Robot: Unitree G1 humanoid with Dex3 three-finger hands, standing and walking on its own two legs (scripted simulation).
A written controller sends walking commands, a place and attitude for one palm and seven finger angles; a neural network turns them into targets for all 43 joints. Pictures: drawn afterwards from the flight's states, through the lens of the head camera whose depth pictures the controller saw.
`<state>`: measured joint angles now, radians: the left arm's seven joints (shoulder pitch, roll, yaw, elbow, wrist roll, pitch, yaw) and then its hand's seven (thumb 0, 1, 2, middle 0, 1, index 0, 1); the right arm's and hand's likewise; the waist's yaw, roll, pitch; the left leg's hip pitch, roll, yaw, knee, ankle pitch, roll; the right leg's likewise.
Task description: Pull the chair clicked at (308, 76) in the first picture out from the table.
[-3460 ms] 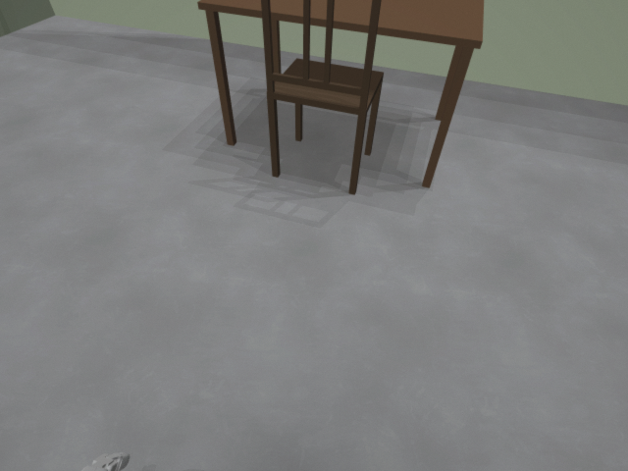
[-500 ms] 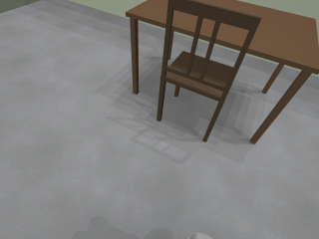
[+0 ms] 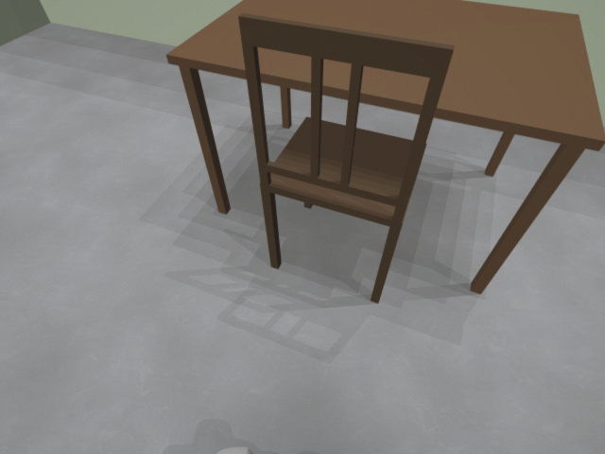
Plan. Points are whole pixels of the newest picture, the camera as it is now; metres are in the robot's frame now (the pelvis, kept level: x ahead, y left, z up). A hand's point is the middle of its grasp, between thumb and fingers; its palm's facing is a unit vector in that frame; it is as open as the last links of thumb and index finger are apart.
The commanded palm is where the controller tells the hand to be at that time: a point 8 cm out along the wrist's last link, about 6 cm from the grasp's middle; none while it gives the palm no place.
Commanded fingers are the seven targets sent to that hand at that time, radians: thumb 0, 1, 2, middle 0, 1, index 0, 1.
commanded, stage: turn to face it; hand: left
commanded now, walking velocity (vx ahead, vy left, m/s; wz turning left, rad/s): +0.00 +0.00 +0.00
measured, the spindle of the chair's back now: (316, 123) +0.84 -0.01 -0.05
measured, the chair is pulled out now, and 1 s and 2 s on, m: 0.00 0.00 0.00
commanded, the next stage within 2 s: take the last steps up to it in 0.72 s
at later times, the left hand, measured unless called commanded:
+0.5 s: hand out of the picture +0.15 +0.21 -0.17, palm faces -0.05 -0.98 -0.17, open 7.3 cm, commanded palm none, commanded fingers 0.00 0.90 0.90 -0.20 -0.30 -0.20 -0.30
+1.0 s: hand (201, 397) +0.24 +0.18 -0.17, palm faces -0.21 -0.96 -0.17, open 7.3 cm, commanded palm none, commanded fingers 0.00 0.90 0.90 -0.20 -0.30 -0.20 -0.30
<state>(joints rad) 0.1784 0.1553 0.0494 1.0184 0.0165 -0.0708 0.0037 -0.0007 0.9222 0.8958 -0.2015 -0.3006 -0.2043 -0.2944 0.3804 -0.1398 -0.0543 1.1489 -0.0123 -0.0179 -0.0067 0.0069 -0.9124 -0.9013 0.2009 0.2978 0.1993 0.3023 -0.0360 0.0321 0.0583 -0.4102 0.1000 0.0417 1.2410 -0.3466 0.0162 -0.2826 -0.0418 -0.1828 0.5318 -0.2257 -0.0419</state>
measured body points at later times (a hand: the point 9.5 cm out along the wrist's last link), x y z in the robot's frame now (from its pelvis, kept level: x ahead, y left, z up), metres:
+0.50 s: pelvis +0.12 +0.04 +0.01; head +0.14 +0.05 +0.45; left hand +0.16 +0.27 -0.16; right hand +0.18 -0.20 -0.14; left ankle +0.16 +0.14 -0.73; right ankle +0.09 -0.08 -0.68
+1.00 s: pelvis +0.13 +0.02 +0.00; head +0.15 +0.03 +0.45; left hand +0.25 +0.23 -0.15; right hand +0.09 -0.22 -0.15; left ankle +0.14 +0.13 -0.74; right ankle +0.12 -0.08 -0.73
